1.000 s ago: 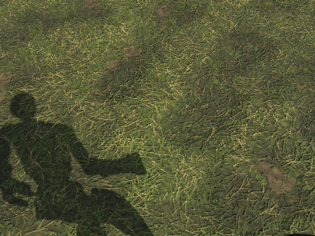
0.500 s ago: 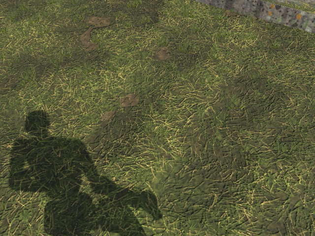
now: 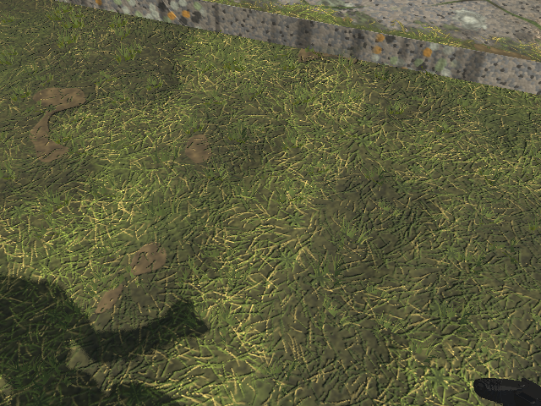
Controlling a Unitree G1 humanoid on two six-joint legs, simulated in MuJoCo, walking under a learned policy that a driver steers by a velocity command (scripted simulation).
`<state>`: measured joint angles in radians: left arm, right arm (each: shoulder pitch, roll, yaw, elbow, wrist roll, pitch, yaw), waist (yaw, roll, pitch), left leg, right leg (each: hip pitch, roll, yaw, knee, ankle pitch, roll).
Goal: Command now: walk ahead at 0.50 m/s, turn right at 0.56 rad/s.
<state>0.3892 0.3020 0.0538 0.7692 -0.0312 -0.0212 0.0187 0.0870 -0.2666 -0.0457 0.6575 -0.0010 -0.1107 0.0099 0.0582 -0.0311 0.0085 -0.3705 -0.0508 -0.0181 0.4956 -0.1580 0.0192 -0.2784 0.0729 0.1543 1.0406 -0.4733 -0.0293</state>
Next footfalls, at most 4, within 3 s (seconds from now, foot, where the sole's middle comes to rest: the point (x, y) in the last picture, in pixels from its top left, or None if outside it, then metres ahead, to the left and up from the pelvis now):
0.42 right None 0.36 -0.18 -0.77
0.94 left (330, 324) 0.71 -0.09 -0.77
1.44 right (417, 258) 0.94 -0.35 -0.77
1.96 left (316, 187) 1.20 -0.06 -0.77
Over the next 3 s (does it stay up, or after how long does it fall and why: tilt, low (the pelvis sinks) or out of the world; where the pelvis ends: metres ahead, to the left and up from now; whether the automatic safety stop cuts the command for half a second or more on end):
stays up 1.62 -0.14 -0.01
